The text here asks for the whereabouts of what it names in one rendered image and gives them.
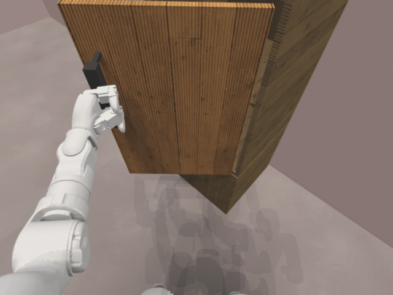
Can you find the left robot shin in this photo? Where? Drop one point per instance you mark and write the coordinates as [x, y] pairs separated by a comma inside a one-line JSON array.
[[159, 286]]

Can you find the cupboard door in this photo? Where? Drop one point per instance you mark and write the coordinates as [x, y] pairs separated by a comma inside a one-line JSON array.
[[184, 72]]

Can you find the left robot forearm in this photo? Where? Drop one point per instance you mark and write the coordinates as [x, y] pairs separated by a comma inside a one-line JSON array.
[[70, 189]]

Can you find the left robot hand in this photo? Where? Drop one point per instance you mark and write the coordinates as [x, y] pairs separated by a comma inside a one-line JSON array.
[[87, 113]]

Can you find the left robot upper arm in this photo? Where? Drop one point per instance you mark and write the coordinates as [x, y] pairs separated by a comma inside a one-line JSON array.
[[48, 254]]

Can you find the handle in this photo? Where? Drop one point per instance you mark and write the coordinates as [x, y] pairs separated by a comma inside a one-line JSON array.
[[94, 75]]

